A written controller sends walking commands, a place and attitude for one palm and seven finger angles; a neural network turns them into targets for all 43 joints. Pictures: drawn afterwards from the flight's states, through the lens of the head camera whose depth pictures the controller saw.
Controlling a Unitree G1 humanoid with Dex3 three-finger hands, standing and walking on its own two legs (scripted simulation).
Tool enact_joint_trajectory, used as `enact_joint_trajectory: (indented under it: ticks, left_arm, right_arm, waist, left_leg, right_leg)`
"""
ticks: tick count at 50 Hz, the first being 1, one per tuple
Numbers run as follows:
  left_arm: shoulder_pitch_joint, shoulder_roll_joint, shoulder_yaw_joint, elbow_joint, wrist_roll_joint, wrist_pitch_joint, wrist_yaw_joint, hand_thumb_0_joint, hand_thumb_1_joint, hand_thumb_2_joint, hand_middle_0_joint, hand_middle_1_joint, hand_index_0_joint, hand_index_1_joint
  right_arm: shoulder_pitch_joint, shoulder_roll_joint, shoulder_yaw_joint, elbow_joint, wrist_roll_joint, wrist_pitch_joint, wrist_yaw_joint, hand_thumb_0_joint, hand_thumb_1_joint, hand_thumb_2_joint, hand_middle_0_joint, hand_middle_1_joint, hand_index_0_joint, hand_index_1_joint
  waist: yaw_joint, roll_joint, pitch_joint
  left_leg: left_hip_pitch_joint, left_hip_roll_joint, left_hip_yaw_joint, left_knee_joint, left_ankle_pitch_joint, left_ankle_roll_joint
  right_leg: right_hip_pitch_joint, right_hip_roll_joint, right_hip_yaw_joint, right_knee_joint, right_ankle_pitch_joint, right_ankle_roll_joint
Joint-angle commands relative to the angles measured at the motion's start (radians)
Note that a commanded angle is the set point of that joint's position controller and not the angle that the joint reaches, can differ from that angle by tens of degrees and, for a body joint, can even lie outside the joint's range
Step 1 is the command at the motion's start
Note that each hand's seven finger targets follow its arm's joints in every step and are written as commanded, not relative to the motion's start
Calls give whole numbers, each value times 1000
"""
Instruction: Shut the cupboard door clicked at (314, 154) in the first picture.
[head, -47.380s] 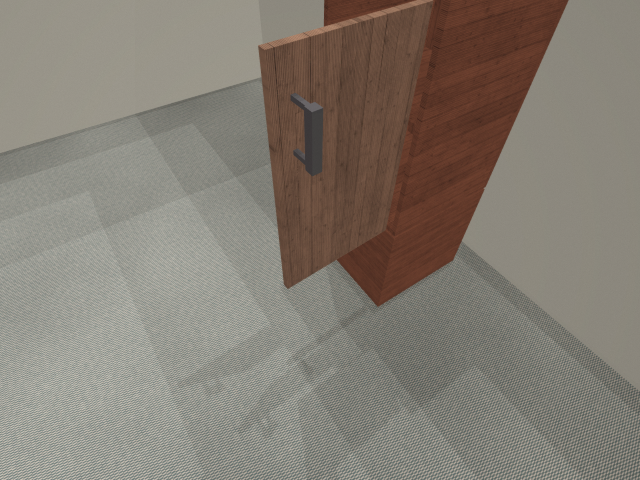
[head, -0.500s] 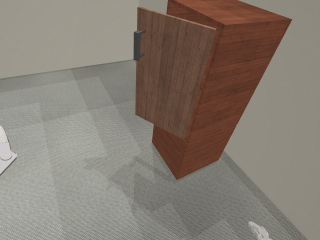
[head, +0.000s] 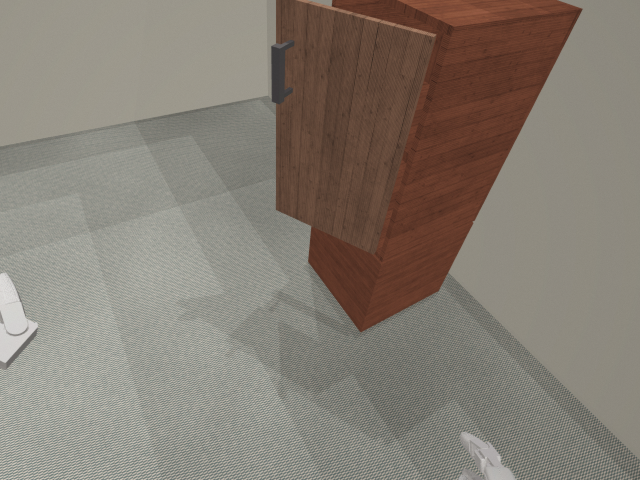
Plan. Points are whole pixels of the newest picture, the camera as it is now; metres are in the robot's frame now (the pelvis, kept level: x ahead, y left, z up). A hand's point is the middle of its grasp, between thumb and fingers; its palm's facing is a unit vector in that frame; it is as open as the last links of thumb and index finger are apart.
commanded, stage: stop stepping back and stand still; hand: left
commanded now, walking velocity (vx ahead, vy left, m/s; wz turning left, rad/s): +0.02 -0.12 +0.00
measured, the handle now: (283, 71) +0.90 +0.11 +0.11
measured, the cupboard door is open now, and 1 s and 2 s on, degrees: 29 29 29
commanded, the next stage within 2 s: let the arm hang, fingers relaxed in 0.04 s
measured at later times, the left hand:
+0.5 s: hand out of the picture +0.07 +0.16 -0.17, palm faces +0.09 -0.98 -0.15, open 6.8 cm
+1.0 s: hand out of the picture -0.03 +0.15 -0.17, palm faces +0.05 -0.98 -0.17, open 7.4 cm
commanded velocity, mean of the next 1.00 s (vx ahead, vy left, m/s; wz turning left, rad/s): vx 0.00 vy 0.00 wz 0.00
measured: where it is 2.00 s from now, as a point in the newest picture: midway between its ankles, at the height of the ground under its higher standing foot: outside the picture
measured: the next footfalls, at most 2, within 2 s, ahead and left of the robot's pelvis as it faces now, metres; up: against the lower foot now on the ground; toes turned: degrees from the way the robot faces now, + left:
right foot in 0.10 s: +0.04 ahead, -0.10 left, +0.00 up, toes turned -5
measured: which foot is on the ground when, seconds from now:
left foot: down 0.00-1.00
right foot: up 0.00-0.08, down 0.10-1.00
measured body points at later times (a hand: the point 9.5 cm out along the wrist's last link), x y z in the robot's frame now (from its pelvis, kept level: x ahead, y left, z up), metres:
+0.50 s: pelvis +0.00 -0.02 +0.00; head +0.02 +0.00 +0.45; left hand +0.07 +0.21 -0.16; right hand +0.05 -0.27 -0.14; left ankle +0.00 +0.11 -0.74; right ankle +0.00 -0.09 -0.74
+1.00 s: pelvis -0.01 -0.01 +0.01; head -0.02 -0.02 +0.46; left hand -0.03 +0.20 -0.15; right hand -0.04 -0.21 -0.16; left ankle +0.00 +0.11 -0.74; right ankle +0.00 -0.09 -0.74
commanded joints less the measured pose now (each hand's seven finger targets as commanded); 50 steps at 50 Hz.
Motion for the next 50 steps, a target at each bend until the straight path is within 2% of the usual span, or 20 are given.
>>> enact_joint_trajectory:
  ticks: [1,3,6,7,8,9,11,13,15,17,18,19,20,21,22,24,28,35,40,50]
  left_arm:
    - [29,216,130,-262,8,-79,8,0,900,900,-200,-300,-200,-300]
    - [19,202,131,-216,3,-75,8,0,900,900,-200,-300,-200,-300]
    - [10,227,170,-141,-1,-78,13,0,900,900,-200,-300,-200,-300]
    - [1,-45,-319,543,82,69,-145,0,900,900,-200,-300,-200,-300]
    - [-17,-75,-332,574,73,138,-166,0,900,900,-200,-300,-200,-300]
    - [-63,-83,-349,605,72,151,-174,0,900,900,-200,-300,-200,-300]
    - [-157,-47,-357,702,78,152,-179,0,900,900,-200,-300,-200,-300]
    - [-198,-15,-351,826,81,150,-173,0,900,900,-200,-300,-200,-300]
    - [-241,-20,-357,959,87,152,-161,0,900,900,-200,-300,-200,-300]
    - [-290,-30,-373,1069,76,156,-150,0,900,900,-200,-300,-200,-300]
    - [-295,-52,-383,1125,70,158,-149,0,900,900,-200,-300,-200,-300]
    - [-290,-69,-388,1179,65,164,-149,0,900,900,-200,-300,-200,-300]
    - [-277,-75,-389,1238,62,165,-151,0,900,900,-200,-300,-200,-300]
    - [-256,-72,-389,1292,62,160,-152,0,900,900,-200,-300,-200,-300]
    - [-222,-118,-375,1329,67,150,-150,0,900,900,-200,-300,-200,-300]
    - [-229,-120,-378,1383,64,143,-149,0,900,900,-200,-300,-200,-300]
    - [-229,-123,-394,1470,60,136,-148,0,900,900,-200,-300,-200,-300]
    - [-183,-147,-408,1584,57,136,-143,0,900,900,-200,-300,-200,-300]
    - [-154,-165,-412,1618,56,136,-137,0,900,900,-200,-300,-200,-300]
    - [-108,-203,-411,1639,59,137,-131,0,900,900,-200,-300,-200,-300]
  right_arm:
    - [-105,-177,-57,-169,8,-45,8,0,-900,-900,200,300,200,300]
    - [-95,-176,-58,-179,9,-30,5,0,-900,-900,200,300,200,300]
    - [-92,-169,-58,-179,9,-16,2,0,-900,-900,200,300,200,300]
    - [-120,-289,-91,-21,31,-38,85,0,-900,-900,200,300,200,300]
    - [-45,-226,-97,-23,26,11,77,0,-900,-900,200,300,200,300]
    - [-31,-210,-85,-24,18,34,68,0,-900,-900,200,300,200,300]
    - [-41,-199,-73,-31,7,70,65,0,-900,-900,200,300,200,300]
    - [-61,-208,-72,-32,-6,103,60,0,-900,-900,200,300,200,300]
    - [-53,-202,-75,11,-17,122,56,0,-900,-900,200,300,200,300]
    - [-10,-185,-62,79,-17,126,56,0,-900,-900,200,300,200,300]
    - [-19,-183,-53,110,-21,123,56,0,-900,-900,200,300,200,300]
    - [-42,-188,-47,135,-21,119,56,0,-900,-900,200,300,200,300]
    - [-56,-189,-44,162,-18,117,52,0,-900,-900,200,300,200,300]
    - [-63,-185,-41,183,-12,117,47,0,-900,-900,200,300,200,300]
    - [-53,-156,-45,203,-16,113,42,0,-900,-900,200,300,200,300]
    - [-6,-129,-48,246,-13,113,38,0,-900,-900,200,300,200,300]
    - [52,-124,-50,315,-5,115,34,0,-900,-900,200,300,200,300]
    - [106,-97,-41,403,0,116,32,0,-900,-900,200,300,200,300]
    - [137,-72,-35,442,-1,118,32,0,-900,-900,200,300,200,300]
    - [169,-33,-33,464,-2,118,29,0,-900,-900,200,300,200,300]
  waist:
    - [28,285,-46]
    - [17,242,-40]
    - [16,174,-46]
    - [8,82,-32]
    - [-3,12,-108]
    - [1,-38,-123]
    - [9,-202,-88]
    - [26,-300,-35]
    - [24,-248,-16]
    - [3,-67,-37]
    - [11,56,-39]
    - [26,193,-5]
    - [39,256,15]
    - [52,228,29]
    - [54,206,-18]
    - [36,210,-46]
    - [28,103,-5]
    - [32,26,104]
    - [30,4,132]
    - [31,45,170]
  left_leg:
    - [0,201,-138,-207,125,38]
    - [-83,179,-115,-176,85,23]
    - [-136,132,-78,-115,73,5]
    - [-110,98,-13,139,311,-22]
    - [-36,86,-37,151,305,-31]
    - [-38,72,-32,166,219,-25]
    - [-100,31,-42,179,69,-16]
    - [-153,-7,-40,236,-147,-14]
    - [-133,-10,-50,203,-173,-15]
    - [-1,26,-80,46,133,-10]
    - [47,61,-113,-11,266,-3]
    - [11,93,-151,-66,285,14]
    - [-37,107,-172,-104,266,30]
    - [-57,103,-163,-111,243,24]
    - [-25,85,-133,-95,230,16]
    - [27,68,-102,-95,193,1]
    - [58,79,-87,-128,174,-3]
    - [60,76,-75,-183,115,5]
    - [62,70,-66,-195,83,8]
    - [41,59,-59,-197,36,11]
  right_leg:
    - [87,-1,-38,-179,99,4]
    - [187,-10,-22,-245,135,-4]
    - [235,-82,59,-247,305,-30]
    - [95,-222,80,-128,679,-61]
    - [61,-232,151,-117,753,-104]
    - [44,-242,133,-127,726,-105]
    - [65,-258,139,-168,677,-125]
    - [103,-288,159,-213,694,-169]
    - [125,-283,165,-224,674,-181]
    - [92,-234,123,-193,523,-119]
    - [60,-189,91,-197,376,-76]
    - [73,-138,66,-201,247,-43]
    - [129,-115,59,-218,196,-29]
    - [169,-114,69,-258,204,-32]
    - [199,-131,83,-294,263,-45]
    - [210,-154,94,-327,307,-61]
    - [199,-152,83,-375,314,-59]
    - [148,-143,93,-430,199,-54]
    - [118,-141,100,-443,139,-52]
    - [65,-137,111,-441,75,-51]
